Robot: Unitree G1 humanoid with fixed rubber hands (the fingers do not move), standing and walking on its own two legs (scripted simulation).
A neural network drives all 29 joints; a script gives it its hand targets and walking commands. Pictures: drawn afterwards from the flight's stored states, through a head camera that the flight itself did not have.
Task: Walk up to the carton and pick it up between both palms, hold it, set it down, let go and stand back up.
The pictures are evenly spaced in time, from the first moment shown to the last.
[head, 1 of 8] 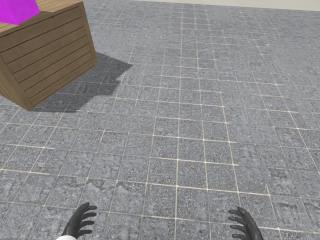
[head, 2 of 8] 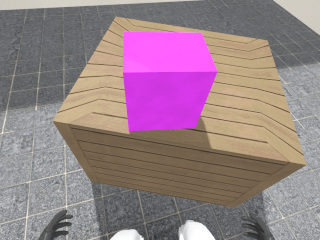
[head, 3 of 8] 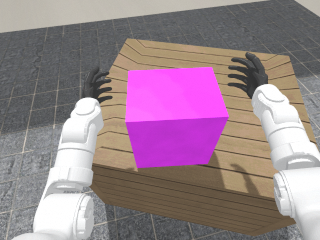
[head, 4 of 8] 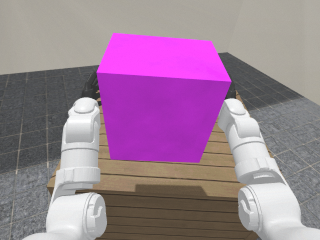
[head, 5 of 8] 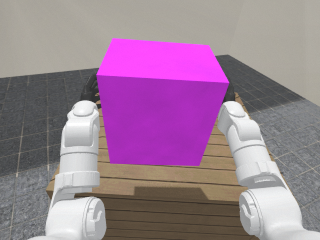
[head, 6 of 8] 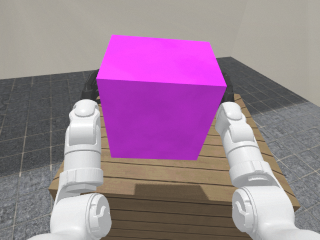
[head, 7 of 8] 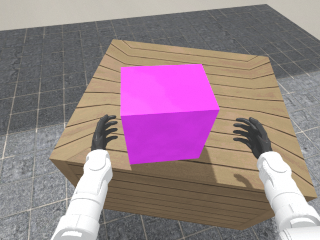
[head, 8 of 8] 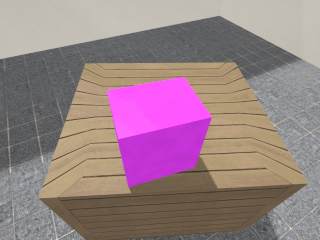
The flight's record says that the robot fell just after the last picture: no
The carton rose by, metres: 0.23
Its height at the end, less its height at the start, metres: +0.00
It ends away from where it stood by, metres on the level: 0.01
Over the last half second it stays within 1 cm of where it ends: yes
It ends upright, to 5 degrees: yes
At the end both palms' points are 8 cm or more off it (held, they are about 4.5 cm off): yes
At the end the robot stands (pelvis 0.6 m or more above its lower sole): yes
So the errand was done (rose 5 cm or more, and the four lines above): yes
